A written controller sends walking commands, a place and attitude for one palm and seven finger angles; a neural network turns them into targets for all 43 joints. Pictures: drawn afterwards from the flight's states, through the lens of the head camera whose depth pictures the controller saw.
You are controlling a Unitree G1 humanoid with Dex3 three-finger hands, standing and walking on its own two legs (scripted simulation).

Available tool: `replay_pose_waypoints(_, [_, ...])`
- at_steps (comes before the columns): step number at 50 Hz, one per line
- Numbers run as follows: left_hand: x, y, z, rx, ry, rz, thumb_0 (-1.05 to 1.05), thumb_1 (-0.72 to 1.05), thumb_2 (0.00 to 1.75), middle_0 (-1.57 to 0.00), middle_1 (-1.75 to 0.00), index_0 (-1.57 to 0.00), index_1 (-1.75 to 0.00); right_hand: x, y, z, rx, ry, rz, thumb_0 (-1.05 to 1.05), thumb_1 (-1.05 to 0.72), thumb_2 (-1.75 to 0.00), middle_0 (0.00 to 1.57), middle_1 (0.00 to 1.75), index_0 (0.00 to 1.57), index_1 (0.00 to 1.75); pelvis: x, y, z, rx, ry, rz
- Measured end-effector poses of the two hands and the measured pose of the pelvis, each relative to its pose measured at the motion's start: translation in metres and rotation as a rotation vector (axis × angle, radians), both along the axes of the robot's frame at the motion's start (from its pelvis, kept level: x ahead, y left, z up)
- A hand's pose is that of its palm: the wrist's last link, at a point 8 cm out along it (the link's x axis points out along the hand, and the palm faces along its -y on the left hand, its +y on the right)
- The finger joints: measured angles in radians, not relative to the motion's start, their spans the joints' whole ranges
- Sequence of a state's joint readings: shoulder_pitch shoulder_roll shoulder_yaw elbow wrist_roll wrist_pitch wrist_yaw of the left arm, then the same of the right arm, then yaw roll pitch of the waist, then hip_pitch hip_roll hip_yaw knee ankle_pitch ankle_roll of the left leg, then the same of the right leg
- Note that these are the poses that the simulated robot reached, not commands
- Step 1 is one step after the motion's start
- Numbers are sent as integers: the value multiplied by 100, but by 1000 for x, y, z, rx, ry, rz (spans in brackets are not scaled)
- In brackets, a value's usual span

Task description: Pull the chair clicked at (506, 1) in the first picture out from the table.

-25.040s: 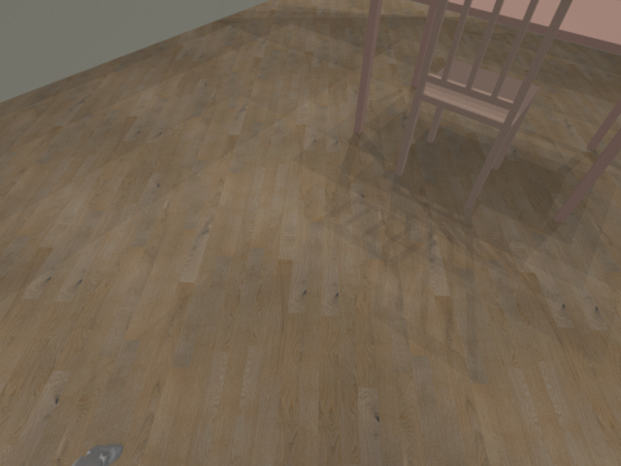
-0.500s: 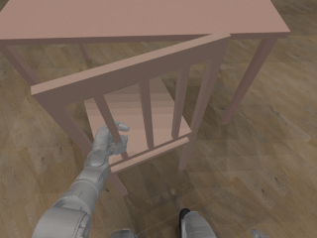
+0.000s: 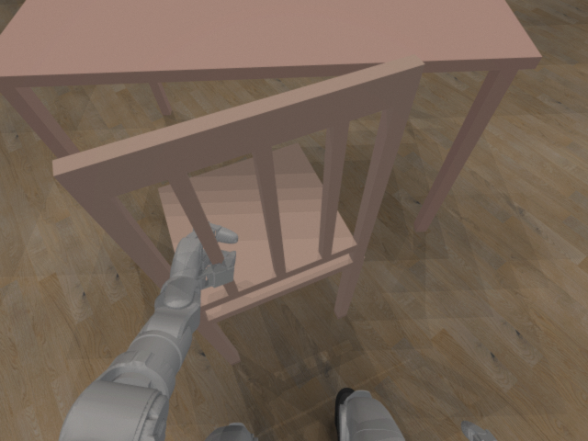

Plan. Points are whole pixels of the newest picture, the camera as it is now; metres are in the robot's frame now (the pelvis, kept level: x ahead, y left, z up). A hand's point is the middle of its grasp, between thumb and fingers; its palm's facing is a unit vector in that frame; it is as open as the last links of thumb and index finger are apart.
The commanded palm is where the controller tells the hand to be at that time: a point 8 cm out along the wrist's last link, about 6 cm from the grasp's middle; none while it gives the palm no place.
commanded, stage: step backward, pulling the chair out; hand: left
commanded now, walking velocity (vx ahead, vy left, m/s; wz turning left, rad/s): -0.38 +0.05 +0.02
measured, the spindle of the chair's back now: (272, 224) +0.43 +0.04 -0.03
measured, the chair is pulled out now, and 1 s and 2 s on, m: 0.23 0.23 0.24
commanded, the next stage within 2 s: none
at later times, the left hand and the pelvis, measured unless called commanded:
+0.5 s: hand (226, 268) +0.37 +0.11 -0.05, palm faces -0.03 -0.98 -0.19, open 5.4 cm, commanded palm +0.37 +0.16 -0.04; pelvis +0.00 +0.01 +0.01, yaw +0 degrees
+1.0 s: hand (225, 268) +0.36 +0.11 -0.05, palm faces -0.05 -0.98 -0.20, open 5.4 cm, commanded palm +0.38 +0.16 -0.04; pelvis +0.00 +0.01 +0.00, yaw -1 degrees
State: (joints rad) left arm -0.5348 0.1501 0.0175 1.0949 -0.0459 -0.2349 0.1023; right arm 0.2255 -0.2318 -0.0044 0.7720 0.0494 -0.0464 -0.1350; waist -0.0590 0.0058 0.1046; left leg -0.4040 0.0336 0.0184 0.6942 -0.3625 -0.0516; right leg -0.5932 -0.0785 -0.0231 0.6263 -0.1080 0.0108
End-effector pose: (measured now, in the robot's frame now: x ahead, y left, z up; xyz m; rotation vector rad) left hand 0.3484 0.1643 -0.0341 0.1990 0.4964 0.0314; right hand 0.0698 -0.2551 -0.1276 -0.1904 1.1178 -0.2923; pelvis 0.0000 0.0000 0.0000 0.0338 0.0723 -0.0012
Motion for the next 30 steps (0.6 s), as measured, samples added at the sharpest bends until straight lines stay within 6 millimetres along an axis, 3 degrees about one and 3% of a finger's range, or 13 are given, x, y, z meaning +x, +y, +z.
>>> replay_pose_waypoints(10, [0, 0, 0, -8, 9, -11, 2, 66, 74, -25, -120, -50, -145, -13, -9, 13, -52, 16, -8, 1, -90, -90, 20, 30, 20, 30, -3, 7, 6, 6, 3, -9])
replay_pose_waypoints(17, [0, 0, 0, 2, 3, -5, 1, 64, 76, -26, -120, -50, -145, -9, -9, 7, -29, 12, -11, 1, -90, -90, 20, 30, 20, 30, -1, 0, 1, 1, -6, -5])
replay_pose_waypoints(30, [0, 2, 1, -3, 6, -32, 1, 66, 73, -24, -121, -50, -145, -8, 2, 12, -35, 8, 2, 1, -90, -90, 20, 30, 20, 30, 1, 9, 4, 5, -11, -14])
